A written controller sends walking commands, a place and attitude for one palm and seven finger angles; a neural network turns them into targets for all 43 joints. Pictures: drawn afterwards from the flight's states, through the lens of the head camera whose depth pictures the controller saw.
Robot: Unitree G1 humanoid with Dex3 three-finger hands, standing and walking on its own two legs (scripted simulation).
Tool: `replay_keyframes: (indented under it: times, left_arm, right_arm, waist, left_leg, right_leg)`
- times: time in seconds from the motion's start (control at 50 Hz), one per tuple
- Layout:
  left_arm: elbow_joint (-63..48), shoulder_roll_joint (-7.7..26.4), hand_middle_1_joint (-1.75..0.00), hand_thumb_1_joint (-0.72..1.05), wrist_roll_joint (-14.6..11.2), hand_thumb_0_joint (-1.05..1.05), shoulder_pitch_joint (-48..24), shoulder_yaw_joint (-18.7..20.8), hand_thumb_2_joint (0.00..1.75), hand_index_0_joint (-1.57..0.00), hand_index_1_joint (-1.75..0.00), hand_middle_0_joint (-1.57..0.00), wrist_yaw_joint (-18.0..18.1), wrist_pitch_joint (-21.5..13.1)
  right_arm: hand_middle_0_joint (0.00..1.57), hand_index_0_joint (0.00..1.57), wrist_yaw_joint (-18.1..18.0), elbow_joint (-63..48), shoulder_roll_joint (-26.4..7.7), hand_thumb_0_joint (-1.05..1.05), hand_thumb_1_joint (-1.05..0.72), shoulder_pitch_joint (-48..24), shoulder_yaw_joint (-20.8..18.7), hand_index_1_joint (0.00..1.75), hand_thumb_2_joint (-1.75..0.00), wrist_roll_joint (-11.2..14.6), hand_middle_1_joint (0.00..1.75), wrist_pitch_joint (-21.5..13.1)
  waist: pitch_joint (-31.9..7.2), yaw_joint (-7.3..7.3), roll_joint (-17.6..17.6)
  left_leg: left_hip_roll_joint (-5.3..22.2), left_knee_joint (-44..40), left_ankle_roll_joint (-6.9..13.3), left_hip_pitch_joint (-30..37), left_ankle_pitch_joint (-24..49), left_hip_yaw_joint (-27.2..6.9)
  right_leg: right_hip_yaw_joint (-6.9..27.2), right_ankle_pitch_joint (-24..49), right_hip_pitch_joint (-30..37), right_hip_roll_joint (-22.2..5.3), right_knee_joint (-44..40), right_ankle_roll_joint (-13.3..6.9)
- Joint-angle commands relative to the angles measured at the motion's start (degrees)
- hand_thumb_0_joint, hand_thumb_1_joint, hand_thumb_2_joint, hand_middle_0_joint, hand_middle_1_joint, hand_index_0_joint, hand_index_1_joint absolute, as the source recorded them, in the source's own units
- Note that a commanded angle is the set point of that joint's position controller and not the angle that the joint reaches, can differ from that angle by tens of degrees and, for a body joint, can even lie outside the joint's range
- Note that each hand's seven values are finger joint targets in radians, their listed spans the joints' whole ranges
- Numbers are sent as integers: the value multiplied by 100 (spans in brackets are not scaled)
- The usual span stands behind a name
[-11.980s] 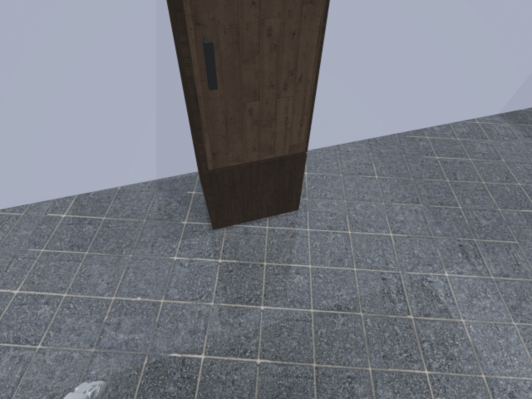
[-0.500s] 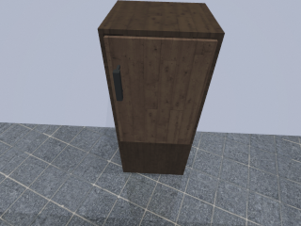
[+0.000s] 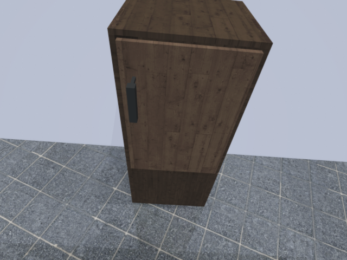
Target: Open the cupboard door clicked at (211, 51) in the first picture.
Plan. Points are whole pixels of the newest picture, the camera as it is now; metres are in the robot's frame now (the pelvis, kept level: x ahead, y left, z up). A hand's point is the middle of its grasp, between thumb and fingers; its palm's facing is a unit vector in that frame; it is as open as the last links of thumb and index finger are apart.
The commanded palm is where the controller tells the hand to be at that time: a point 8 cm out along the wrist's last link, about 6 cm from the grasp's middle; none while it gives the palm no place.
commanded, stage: come to a stop and stand still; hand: left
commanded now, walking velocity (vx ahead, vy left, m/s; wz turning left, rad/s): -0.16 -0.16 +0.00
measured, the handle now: (133, 99) +0.55 +0.16 +0.07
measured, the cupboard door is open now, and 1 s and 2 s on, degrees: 0 0 0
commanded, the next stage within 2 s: look again from close up in 0.98 s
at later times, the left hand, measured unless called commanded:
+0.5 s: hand out of the picture +0.08 +0.14 -0.15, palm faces +0.05 -0.97 -0.23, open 7.3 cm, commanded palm none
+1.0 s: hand out of the picture -0.01 +0.16 -0.16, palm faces +0.05 -0.99 -0.16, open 7.4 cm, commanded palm none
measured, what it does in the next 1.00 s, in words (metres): steps on the spot: right foot, then left foot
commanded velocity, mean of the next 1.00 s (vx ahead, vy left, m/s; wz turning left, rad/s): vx -0.01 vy -0.01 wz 0.00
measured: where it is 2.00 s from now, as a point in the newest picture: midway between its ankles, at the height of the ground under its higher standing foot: outside the picture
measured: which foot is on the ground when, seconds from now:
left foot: down 0.00-0.34, up 0.36-0.64, down 0.66-1.00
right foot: up 0.00-0.32, down 0.34-0.68, up 0.70-1.00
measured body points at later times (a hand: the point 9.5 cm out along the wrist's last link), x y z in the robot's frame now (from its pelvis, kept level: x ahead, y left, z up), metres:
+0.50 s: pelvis +0.00 -0.04 +0.01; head +0.02 -0.06 +0.45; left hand +0.08 +0.19 -0.13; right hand +0.01 -0.27 -0.16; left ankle +0.00 +0.07 -0.69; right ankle +0.04 -0.16 -0.73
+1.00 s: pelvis -0.01 -0.01 +0.02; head +0.01 +0.01 +0.47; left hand -0.01 +0.22 -0.15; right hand -0.02 -0.22 -0.14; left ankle -0.03 +0.07 -0.73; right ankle -0.02 -0.14 -0.71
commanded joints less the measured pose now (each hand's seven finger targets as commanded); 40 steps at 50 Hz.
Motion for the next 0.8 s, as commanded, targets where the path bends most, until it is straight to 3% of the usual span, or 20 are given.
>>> replay_keyframes:
  times: [0.0,0.04,0.1,0.2,0.26,0.28,0.3,0.32,0.34,0.36,0.38,0.42,0.46,0.54,0.6,0.62,0.64,0.66,0.72,0.78]
  left_arm:
    - [-428,221,-30,90,13,0,47,74,90,-20,-30,-20,-9,-39]
    - [-407,185,-30,90,-42,0,116,87,90,-20,-30,-20,2,35]
    - [-528,223,-30,90,-69,0,-125,87,90,-20,-30,-20,37,123]
    - [-785,299,-30,90,-81,0,-630,98,90,-20,-30,-20,76,105]
    - [-752,401,-30,90,-84,0,-353,138,90,-20,-30,-20,112,21]
    - [-725,549,-30,90,-66,0,-200,154,90,-20,-30,-20,141,-36]
    - [-740,913,-30,90,-34,0,-237,185,90,-20,-30,-20,210,-107]
    - [-726,1172,-30,90,-54,0,-264,209,90,-20,-30,-20,240,-158]
    - [-771,1208,-30,90,-54,0,-304,173,90,-20,-30,-20,236,-153]
    - [-807,1142,-30,90,-42,0,-525,174,90,-20,-30,-20,248,-149]
    - [-827,1133,-30,90,-53,0,-740,190,90,-20,-30,-20,258,-160]
    - [-935,1062,-30,90,-60,0,-1065,180,90,-20,-30,-20,268,-134]
    - [-988,1132,-30,90,-36,0,-1063,249,90,-20,-30,-20,255,-108]
    - [-998,1355,-30,90,-2,0,-949,335,90,-20,-30,-20,248,-55]
    - [-943,1260,-30,90,-68,0,-1041,318,90,-20,-30,-20,196,1]
    - [-983,1011,-30,90,-108,0,-1019,262,90,-20,-30,-20,166,33]
    - [-1042,686,-30,90,-144,0,-976,193,90,-20,-30,-20,124,46]
    - [-1040,581,-30,90,-118,0,-1122,139,90,-20,-30,-20,105,27]
    - [-768,586,-30,90,-18,0,-1012,85,90,-20,-30,-20,30,20]
    - [-605,466,-30,90,-63,0,-881,11,90,-20,-30,-20,-9,-51]
  right_arm:
    - [20,20,-155,-49,-646,0,-90,488,-3,30,-90,14,30,-35]
    - [20,20,-187,-50,-665,0,-90,331,15,30,-90,35,30,-59]
    - [20,20,-218,3,-781,0,-90,409,-65,30,-90,41,30,7]
    - [20,20,-159,95,-850,0,-90,467,-199,30,-90,5,30,159]
    - [20,20,-103,56,-853,0,-90,295,-256,30,-90,45,30,221]
    - [20,20,-69,43,-712,0,-90,314,-247,30,-90,77,30,233]
    - [20,20,-24,-16,-364,0,-90,471,-187,30,-90,123,30,246]
    - [20,20,-20,-176,-78,0,-90,235,-119,30,-90,135,30,302]
    - [20,20,-22,-208,-118,0,-90,153,-143,30,-90,137,30,378]
    - [20,20,0,-213,-68,0,-90,36,-148,30,-90,130,30,451]
    - [20,20,11,-174,-138,0,-90,32,-139,30,-90,115,30,504]
    - [20,20,52,-100,-281,0,-90,150,-173,30,-90,95,30,511]
    - [20,20,101,-134,-347,0,-90,89,-190,30,-90,70,30,507]
    - [20,20,132,-300,-384,0,-90,-32,-151,30,-90,81,30,433]
    - [20,20,97,-149,-352,0,-90,514,-93,30,-90,85,30,344]
    - [20,20,73,-154,-568,0,-90,619,-103,30,-90,72,30,295]
    - [20,20,45,-249,-931,0,-90,512,-149,30,-90,21,30,258]
    - [20,20,32,-369,-1117,0,-90,218,-149,30,-90,5,30,260]
    - [20,20,-46,-322,-837,0,-90,-145,-23,30,-90,-12,30,146]
    - [20,20,-104,-168,-821,0,-90,108,1,30,-90,8,30,86]
  waist:
    - [820,6,893]
    - [427,80,707]
    - [147,-4,607]
    - [139,-177,1224]
    - [-63,35,1027]
    - [-176,108,538]
    - [-333,15,-526]
    - [-196,62,-1120]
    - [-245,119,-794]
    - [-120,67,-736]
    - [-28,0,-1151]
    - [194,-71,-1011]
    - [299,-2,-803]
    - [200,133,-610]
    - [17,-97,-469]
    - [-8,-132,306]
    - [130,-81,1472]
    - [443,-59,1700]
    - [678,28,970]
    - [462,-75,648]
  left_leg:
    - [1679,-2544,497,-66,663,-2037]
    - [1482,-2180,492,224,2360,-1334]
    - [1481,-1808,573,664,3443,-997]
    - [1439,-1515,585,797,3366,-993]
    - [1187,-1020,291,458,2501,-916]
    - [877,-617,41,256,1687,-748]
    - [346,28,-265,-309,310,-344]
    - [-81,519,-422,-603,-1375,-282]
    - [-96,1112,-402,-478,-1708,-592]
    - [-84,1573,-421,-505,-1609,-720]
    - [-73,1857,-441,-577,-1480,-818]
    - [-44,2148,-481,-617,-1083,-809]
    - [-111,1999,-510,-592,-944,-740]
    - [-140,850,-464,-237,-1063,-644]
    - [-283,-967,-379,1076,-161,-512]
    - [82,-1472,-230,1275,-267,-1063]
    - [977,-2100,127,945,-617,-2260]
    - [1417,-2616,496,252,-1055,-2691]
    - [1108,-2749,564,169,-795,-2306]
    - [1026,-2371,581,1226,948,-1918]
  right_leg:
    - [503,536,-1271,-424,1354,142]
    - [440,770,-984,-373,1083,289]
    - [252,680,-855,-281,536,364]
    - [-11,420,-511,-131,-506,328]
    - [-100,1482,390,-92,-1754,291]
    - [114,2150,817,-286,-2359,275]
    - [950,3524,1292,-1163,-2444,7]
    - [1416,4705,1006,-1941,-2460,-465]
    - [1302,4638,698,-2092,-2523,-756]
    - [1253,4073,410,-1938,-2635,-825]
    - [1384,3490,225,-1824,-2762,-806]
    - [1143,2823,36,-1697,-2863,-776]
    - [1118,2152,-64,-1646,-2965,-744]
    - [1414,1239,29,-1735,-3003,-822]
    - [1068,603,-443,-1277,-2550,-435]
    - [737,350,-759,-869,-2029,-162]
    - [167,244,-1006,-307,-1262,152]
    - [35,59,-890,-179,-684,230]
    - [360,348,-810,-235,266,166]
    - [277,432,-1022,-228,-95,242]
